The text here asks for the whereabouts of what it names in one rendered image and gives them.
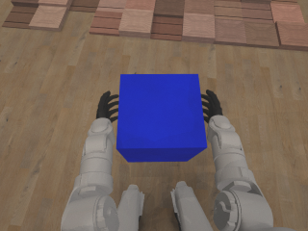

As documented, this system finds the right robot forearm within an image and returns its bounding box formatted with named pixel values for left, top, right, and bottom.
left=207, top=115, right=273, bottom=226

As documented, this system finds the right robot hand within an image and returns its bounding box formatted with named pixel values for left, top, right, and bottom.
left=200, top=90, right=223, bottom=124

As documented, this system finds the left robot upper arm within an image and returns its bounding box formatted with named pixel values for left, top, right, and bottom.
left=61, top=193, right=119, bottom=231

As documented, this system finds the left robot forearm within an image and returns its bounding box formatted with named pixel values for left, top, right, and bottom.
left=61, top=117, right=116, bottom=231

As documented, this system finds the left robot shin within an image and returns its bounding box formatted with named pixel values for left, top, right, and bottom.
left=122, top=184, right=140, bottom=194

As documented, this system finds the carton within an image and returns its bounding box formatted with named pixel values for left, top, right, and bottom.
left=116, top=74, right=208, bottom=163

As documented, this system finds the right robot upper arm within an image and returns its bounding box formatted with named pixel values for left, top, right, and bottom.
left=213, top=189, right=296, bottom=231

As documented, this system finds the left robot hand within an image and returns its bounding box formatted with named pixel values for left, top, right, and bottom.
left=96, top=90, right=119, bottom=123

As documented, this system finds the robot left thigh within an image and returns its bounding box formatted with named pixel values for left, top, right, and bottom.
left=116, top=189, right=144, bottom=231

